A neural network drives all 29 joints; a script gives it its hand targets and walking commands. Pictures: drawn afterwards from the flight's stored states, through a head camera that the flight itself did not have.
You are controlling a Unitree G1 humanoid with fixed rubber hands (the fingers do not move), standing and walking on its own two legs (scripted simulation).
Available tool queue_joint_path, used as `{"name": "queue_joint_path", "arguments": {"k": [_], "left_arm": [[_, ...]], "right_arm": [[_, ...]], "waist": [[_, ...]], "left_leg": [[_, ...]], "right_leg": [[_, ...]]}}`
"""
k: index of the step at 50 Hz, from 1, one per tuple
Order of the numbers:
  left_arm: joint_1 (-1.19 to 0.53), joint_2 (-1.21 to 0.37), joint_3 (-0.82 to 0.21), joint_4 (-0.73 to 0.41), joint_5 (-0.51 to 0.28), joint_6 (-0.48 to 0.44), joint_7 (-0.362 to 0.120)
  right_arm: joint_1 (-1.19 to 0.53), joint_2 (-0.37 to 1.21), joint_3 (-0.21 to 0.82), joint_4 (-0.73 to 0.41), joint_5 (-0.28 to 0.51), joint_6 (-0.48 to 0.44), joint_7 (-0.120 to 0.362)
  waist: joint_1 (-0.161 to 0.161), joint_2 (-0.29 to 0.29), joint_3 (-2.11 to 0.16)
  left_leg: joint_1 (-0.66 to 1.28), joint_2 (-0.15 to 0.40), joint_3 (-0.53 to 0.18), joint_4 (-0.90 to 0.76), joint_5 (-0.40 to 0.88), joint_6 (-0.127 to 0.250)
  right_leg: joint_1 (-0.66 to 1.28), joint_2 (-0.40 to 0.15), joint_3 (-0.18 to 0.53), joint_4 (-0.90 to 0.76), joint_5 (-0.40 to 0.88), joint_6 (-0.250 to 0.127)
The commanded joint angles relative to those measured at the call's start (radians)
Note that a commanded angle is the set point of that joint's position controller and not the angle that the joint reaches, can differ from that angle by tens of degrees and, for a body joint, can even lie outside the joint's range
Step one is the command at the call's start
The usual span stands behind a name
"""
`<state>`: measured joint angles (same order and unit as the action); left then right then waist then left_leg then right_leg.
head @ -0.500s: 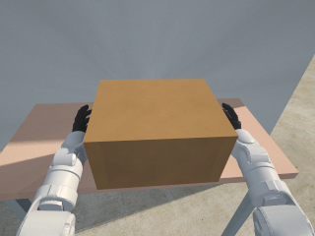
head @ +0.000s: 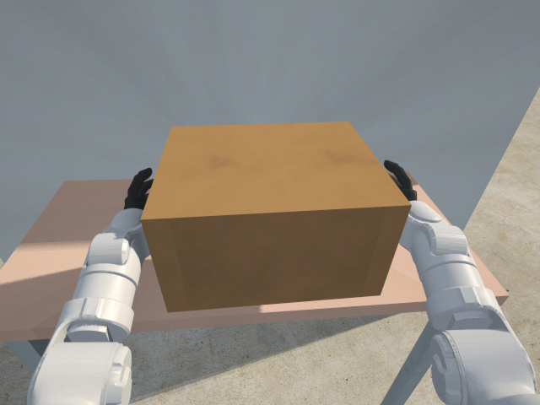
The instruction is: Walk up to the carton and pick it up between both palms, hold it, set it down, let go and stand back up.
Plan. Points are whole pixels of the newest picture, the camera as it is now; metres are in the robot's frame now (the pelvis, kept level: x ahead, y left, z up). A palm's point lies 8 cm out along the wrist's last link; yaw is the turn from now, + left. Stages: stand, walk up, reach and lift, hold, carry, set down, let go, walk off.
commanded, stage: reach and lift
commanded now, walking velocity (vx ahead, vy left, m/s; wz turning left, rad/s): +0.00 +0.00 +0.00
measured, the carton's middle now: (269, 205) +0.39 +0.01 +0.15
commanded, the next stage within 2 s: hold in 0.46 s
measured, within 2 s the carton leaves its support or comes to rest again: neither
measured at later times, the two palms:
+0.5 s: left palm (129, 209) +0.35 +0.21 +0.18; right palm (405, 197) +0.36 -0.19 +0.20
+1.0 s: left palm (124, 203) +0.35 +0.22 +0.19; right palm (406, 191) +0.35 -0.19 +0.21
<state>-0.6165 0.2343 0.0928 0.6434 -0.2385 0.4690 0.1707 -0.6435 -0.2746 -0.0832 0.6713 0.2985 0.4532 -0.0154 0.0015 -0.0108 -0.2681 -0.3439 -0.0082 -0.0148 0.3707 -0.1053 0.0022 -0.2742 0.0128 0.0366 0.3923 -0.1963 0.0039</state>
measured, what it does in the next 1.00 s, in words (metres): stands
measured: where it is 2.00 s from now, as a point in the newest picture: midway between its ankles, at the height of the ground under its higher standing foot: outside the picture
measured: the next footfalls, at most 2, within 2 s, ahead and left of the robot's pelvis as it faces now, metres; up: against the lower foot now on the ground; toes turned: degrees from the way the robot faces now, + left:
none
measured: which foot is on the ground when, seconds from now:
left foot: down 0.00-1.00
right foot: down 0.00-1.00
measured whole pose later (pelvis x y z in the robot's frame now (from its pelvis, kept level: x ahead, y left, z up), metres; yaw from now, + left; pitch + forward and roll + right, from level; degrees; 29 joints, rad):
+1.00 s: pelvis -0.01 +0.00 +0.00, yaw +0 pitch +1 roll -1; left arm -0.68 0.24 0.13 0.58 -0.19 0.63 0.15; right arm -0.71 -0.27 -0.12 0.63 0.28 0.57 -0.03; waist 0.00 -0.01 -0.25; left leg -0.30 -0.01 -0.02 0.37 -0.09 0.00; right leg -0.22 0.01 0.04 0.38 -0.18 0.01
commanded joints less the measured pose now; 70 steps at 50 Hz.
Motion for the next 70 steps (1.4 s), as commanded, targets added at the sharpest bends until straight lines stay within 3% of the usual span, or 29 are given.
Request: {"name": "queue_joint_path", "arguments": {"k": [1, 10, 15, 18, 29, 38, 46, 51, 56, 62, 70], "left_arm": [[-1.007, -0.709, -0.333, -0.533, -0.031, -0.009, -0.262], [-1.011, -0.7, -0.338, -0.628, -0.057, 0.023, -0.261], [-1.049, -0.69, -0.307, -0.543, -0.039, 0.051, -0.274], [-1.09, -0.69, -0.296, -0.517, -0.037, 0.053, -0.279], [-1.135, -0.692, -0.278, -0.451, -0.031, 0.066, -0.284], [-1.11, -0.687, -0.28, -0.509, -0.031, 0.077, -0.286], [-1.102, -0.697, -0.335, -0.676, -0.071, 0.094, -0.28], [-1.076, -0.683, -0.307, -0.628, -0.047, 0.118, -0.285], [-1.102, -0.673, -0.257, -0.489, -0.008, 0.126, -0.297], [-1.166, -0.668, -0.24, -0.45, -0.004, 0.107, -0.302], [-1.181, -0.702, -0.287, -0.507, -0.041, 0.083, -0.288]], "right_arm": [[-1.036, 0.652, 0.28, -0.534, 0.09, -0.048, 0.118], [-1.04, 0.645, 0.293, -0.614, 0.137, -0.019, 0.103], [-1.063, 0.625, 0.247, -0.519, 0.107, 0.007, 0.105], [-1.089, 0.644, 0.233, -0.476, 0.091, 0.014, 0.113], [-1.112, 0.646, 0.205, -0.386, 0.056, 0.025, 0.13], [-1.092, 0.652, 0.238, -0.435, 0.083, 0.034, 0.118], [-1.066, 0.658, 0.303, -0.582, 0.151, 0.051, 0.094], [-1.077, 0.633, 0.284, -0.562, 0.153, 0.071, 0.09], [-1.113, 0.621, 0.221, -0.42, 0.103, 0.079, 0.106], [-1.134, 0.649, 0.198, -0.34, 0.069, 0.065, 0.128], [-1.139, 0.664, 0.221, -0.396, 0.072, 0.04, 0.136]], "waist": [[-0.064, 0.058, -0.432], [-0.072, 0.073, -0.482], [-0.09, 0.068, -0.365], [-0.083, 0.065, -0.332], [-0.09, 0.069, -0.325], [-0.093, 0.064, -0.371], [-0.101, 0.078, -0.48], [-0.096, 0.073, -0.416], [-0.093, 0.067, -0.269], [-0.08, 0.07, -0.256], [-0.085, 0.083, -0.372]], "left_leg": [[0.281, -0.029, -0.042, -0.047, 0.175, -0.027], [0.3, -0.035, -0.051, -0.021, 0.266, -0.043], [0.262, -0.028, -0.047, -0.052, 0.169, -0.039], [0.244, -0.024, -0.047, -0.071, 0.107, -0.032], [0.25, -0.012, -0.039, -0.094, 0.019, -0.023], [0.269, -0.02, -0.038, -0.076, 0.091, -0.022], [0.304, -0.03, -0.046, -0.038, 0.23, -0.038], [0.28, -0.029, -0.042, -0.051, 0.191, -0.034], [0.235, -0.021, -0.035, -0.095, 0.039, -0.02], [0.223, -0.016, -0.032, -0.119, -0.052, -0.008], [0.266, -0.014, -0.033, -0.101, -0.008, -0.018]], "right_leg": [[0.111, 0.039, 0.007, -0.095, 0.343, -0.004], [0.157, 0.045, 0.012, -0.081, 0.443, 0.006], [0.128, 0.037, 0.014, -0.099, 0.347, -0.003], [0.1, 0.031, 0.015, -0.111, 0.279, -0.01], [0.059, 0.034, 0.008, -0.125, 0.168, -0.027], [0.109, 0.037, 0.015, -0.12, 0.257, -0.021], [0.174, 0.043, 0.023, -0.099, 0.409, -0.007], [0.162, 0.043, 0.023, -0.111, 0.35, -0.008], [0.08, 0.038, 0.013, -0.139, 0.159, -0.025], [0.039, 0.033, 0.005, -0.146, 0.059, -0.037], [0.041, 0.038, -0.002, -0.133, 0.103, -0.04]]}}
